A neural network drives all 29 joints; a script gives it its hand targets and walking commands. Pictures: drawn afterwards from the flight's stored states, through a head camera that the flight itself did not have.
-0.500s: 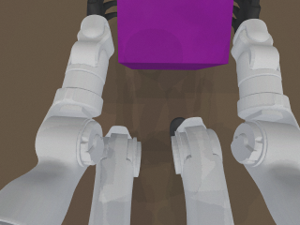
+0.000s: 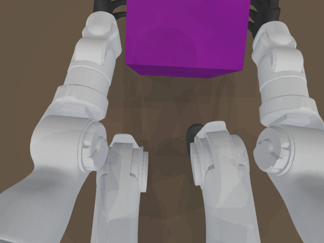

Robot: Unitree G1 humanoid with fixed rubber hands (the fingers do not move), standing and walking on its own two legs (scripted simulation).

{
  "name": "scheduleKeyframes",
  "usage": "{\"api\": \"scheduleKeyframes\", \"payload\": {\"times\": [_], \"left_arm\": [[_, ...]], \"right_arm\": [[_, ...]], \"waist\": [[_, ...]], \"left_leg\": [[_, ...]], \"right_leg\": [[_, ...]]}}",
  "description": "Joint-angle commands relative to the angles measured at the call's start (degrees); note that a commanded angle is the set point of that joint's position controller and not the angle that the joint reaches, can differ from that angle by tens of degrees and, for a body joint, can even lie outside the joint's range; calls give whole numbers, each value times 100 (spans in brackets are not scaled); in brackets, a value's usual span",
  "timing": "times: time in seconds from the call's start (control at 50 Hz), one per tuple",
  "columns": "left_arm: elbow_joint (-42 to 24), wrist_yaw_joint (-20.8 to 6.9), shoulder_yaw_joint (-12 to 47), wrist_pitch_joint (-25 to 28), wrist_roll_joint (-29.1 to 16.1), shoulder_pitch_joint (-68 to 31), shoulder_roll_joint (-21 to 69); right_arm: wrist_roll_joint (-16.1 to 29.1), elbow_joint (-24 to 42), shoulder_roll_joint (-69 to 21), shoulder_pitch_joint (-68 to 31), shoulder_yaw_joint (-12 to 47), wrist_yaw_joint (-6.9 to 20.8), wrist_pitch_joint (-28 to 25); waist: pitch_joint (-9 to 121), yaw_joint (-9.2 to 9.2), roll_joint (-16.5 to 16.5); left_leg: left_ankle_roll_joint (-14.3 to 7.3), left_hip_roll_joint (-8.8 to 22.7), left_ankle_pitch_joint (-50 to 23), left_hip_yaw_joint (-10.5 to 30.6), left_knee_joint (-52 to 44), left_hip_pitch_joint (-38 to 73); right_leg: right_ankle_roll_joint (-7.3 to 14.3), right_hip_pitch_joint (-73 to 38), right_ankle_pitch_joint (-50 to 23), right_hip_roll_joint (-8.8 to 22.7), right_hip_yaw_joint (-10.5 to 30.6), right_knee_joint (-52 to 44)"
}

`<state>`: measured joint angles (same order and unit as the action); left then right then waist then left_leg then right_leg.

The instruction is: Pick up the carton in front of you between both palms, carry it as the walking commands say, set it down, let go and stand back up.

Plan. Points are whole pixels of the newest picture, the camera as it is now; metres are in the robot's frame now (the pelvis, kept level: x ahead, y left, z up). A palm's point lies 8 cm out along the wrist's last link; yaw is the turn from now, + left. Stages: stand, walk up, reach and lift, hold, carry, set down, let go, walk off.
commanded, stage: set down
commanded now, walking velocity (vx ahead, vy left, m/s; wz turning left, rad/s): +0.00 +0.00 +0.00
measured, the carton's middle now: (180, 29) +0.52 -0.10 -0.26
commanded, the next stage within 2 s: let go in 1.88 s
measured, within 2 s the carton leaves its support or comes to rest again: neither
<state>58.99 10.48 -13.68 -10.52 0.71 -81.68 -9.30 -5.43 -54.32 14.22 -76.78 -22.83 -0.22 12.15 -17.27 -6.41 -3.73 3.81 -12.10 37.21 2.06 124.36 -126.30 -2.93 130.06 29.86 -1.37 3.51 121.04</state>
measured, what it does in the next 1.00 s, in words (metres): stands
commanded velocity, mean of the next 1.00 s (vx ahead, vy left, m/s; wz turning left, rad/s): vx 0.00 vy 0.00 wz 0.00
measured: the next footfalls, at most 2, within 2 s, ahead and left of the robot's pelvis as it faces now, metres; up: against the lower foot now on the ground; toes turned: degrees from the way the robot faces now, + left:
none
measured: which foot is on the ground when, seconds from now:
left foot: down 0.00-1.00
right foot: down 0.00-1.00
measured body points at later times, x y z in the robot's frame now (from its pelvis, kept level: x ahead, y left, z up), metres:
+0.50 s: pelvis -0.01 +0.00 -0.01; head +0.36 -0.04 +0.24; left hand +0.56 +0.05 -0.19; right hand +0.51 -0.25 -0.19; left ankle +0.09 +0.11 -0.35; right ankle +0.12 -0.13 -0.35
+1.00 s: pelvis -0.01 -0.01 -0.01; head +0.36 -0.05 +0.25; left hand +0.58 +0.08 -0.16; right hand +0.52 -0.30 -0.16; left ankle +0.09 +0.11 -0.35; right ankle +0.12 -0.13 -0.35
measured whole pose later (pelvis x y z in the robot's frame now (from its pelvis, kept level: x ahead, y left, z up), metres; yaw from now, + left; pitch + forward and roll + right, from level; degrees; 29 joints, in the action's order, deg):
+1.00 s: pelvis -0.01 -0.01 -0.01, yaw -1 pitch +36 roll +1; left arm 53.2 8.8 -2.5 -7.6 -10.3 -80.6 -18.7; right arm 11.9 -59.8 24.5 -79.8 -12.3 -2.4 3.5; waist -20.6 -5.1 -1.6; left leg 2.7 -5.8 37.4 0.9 126.3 -125.0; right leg 0.1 129.8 28.8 0.2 0.8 122.6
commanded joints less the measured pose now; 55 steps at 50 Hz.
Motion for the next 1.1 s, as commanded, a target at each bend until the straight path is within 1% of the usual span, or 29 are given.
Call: {"api": "scheduleKeyframes", "payload": {"times": [0.0,0.14,0.34,0.42,0.48,0.52,0.54,0.56,0.58,0.6,0.62,0.64,0.68,0.74,0.8,0.84,0.9,0.98,1.02,1.08], "left_arm": [[-626,-1466,1634,237,-434,-3205,4830],[-234,-1553,1264,200,-185,-2940,4347],[211,-1595,838,131,119,-2566,3626],[269,-1577,756,120,195,-2506,3365],[199,-1510,731,159,208,-2535,3010],[146,-1297,578,242,198,-2310,2112],[152,-1140,427,296,182,-2064,1385],[100,-917,306,369,152,-1798,466],[17,-663,296,452,61,-1666,-470],[18,-449,355,519,-53,-1693,-1108],[22,-340,458,563,-234,-1800,-1293],[-9,-291,553,602,-423,-1844,-1384],[-127,-275,835,662,-774,-1959,-1423],[-403,-314,1240,702,-1142,-2040,-1306],[-601,-303,1372,679,-1308,-1950,-1334],[-747,-268,1329,633,-1302,-1843,-1404],[-1072,-197,1154,518,-1177,-1657,-1475],[-1577,-100,890,280,-995,-1503,-1510],[-1495,-81,724,149,-886,-1364,-1466],[-1094,-140,465,69,-713,-1155,-1336]], "right_arm": [[475,426,-4194,-3350,1787,1396,-222],[231,33,-3886,-3061,1458,1430,-185],[-114,-333,-3260,-2764,956,1429,-120],[-198,-432,-3027,-2660,794,1401,-134],[-268,-543,-2721,-2548,614,1306,-216],[-293,-669,-1915,-2267,326,1084,-356],[-302,-782,-1161,-2007,77,912,-461],[-277,-881,-191,-1684,-187,666,-602],[-175,-884,814,-1481,-321,372,-776],[-16,-864,1470,-1526,-337,100,-939],[200,-863,1643,-1678,-228,-54,-1053],[411,-867,1754,-1778,-98,-135,-1139],[845,-784,1937,-1962,188,-197,-1276],[1346,-666,1934,-2077,674,-145,-1351],[1711,-600,1918,-1995,977,-102,-1295],[1843,-522,1958,-1877,1051,-112,-1224],[1845,-253,2048,-1669,1018,-173,-1095],[1643,418,2019,-1468,890,-287,-810],[1526,548,1886,-1395,837,-316,-650],[1348,439,1616,-1317,798,-300,-537]], "waist": [[5811,-517,-361],[4965,-418,-337],[4092,-291,-355],[3980,-289,-346],[4064,-340,-292],[4186,-337,-210],[4245,-367,-176],[4350,-383,-154],[4526,-429,-112],[4771,-463,-78],[5011,-455,-76],[5191,-459,-79],[5593,-458,-169],[6140,-434,-219],[6669,-376,-142],[7065,-335,-96],[7741,-290,-20],[8371,-253,132],[8031,-211,211],[7149,-129,378]], "left_leg": [[-240,49,-1692,-499,-1060,1676],[-288,91,-1186,-477,-1068,1253],[-317,163,-774,-408,-1069,1044],[-298,201,-725,-392,-1056,1119],[-237,242,-758,-404,-1031,1277],[-175,302,-860,-435,-1007,1499],[-138,353,-910,-451,-989,1626],[-98,410,-961,-455,-994,1782],[-68,478,-1052,-425,-986,1929],[-35,552,-1173,-377,-965,2019],[-18,595,-1333,-342,-916,2081],[-11,628,-1494,-313,-880,2153],[-11,697,-1835,-275,-785,2323],[-24,758,-2136,-271,-720,2520],[-42,775,-2116,-361,-702,2609],[-46,760,-2022,-464,-714,2671],[-57,693,-1839,-616,-835,2794],[-136,592,-1529,-740,-1229,3008],[-184,556,-1269,-765,-1475,2880],[-243,537,-918,-764,-1806,2431]], "right_leg": [[272,-3239,-2141,-289,-623,-563],[323,-2911,-1642,-278,-541,-595],[423,-2520,-1062,-240,-477,-588],[415,-2498,-969,-214,-487,-561],[354,-2662,-1034,-178,-518,-539],[273,-2845,-1121,-125,-548,-511],[224,-2926,-1162,-78,-574,-487],[187,-3010,-1201,-27,-589,-485],[152,-3109,-1301,36,-580,-491],[116,-3202,-1441,89,-555,-488],[104,-3310,-1629,113,-520,-458],[107,-3363,-1814,136,-505,-410],[145,-3435,-2184,191,-469,-304],[199,-3708,-2570,234,-426,-252],[210,-4174,-2780,233,-401,-273],[202,-4535,-2870,208,-413,-323],[186,-5142,-2920,142,-471,-481],[164,-5708,-2690,18,-621,-882],[147,-5552,-2342,-22,-667,-1141],[101,-5029,-1837,-35,-673,-1470]]}}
